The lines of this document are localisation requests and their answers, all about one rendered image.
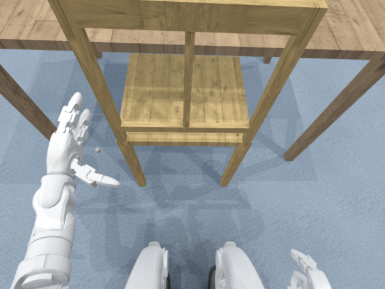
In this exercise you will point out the left robot forearm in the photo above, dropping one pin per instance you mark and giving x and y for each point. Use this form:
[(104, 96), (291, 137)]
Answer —
[(47, 260)]

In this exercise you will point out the robot left thigh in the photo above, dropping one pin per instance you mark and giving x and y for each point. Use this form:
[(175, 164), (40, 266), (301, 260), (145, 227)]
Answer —
[(150, 267)]

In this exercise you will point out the robot thigh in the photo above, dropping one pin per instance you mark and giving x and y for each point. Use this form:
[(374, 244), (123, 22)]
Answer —
[(150, 267), (233, 265)]

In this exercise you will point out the table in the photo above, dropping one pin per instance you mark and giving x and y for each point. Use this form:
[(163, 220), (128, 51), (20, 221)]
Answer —
[(350, 29)]

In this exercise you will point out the robot right thigh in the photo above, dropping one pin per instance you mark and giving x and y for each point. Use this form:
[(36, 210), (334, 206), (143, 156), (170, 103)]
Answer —
[(233, 265)]

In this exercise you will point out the chair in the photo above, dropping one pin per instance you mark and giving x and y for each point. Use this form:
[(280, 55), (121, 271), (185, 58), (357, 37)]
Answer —
[(187, 100)]

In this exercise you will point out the right robot hand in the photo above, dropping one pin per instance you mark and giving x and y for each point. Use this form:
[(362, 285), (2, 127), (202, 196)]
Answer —
[(315, 279)]

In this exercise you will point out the left robot hand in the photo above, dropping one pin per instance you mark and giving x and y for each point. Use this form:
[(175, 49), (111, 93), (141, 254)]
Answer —
[(66, 143)]

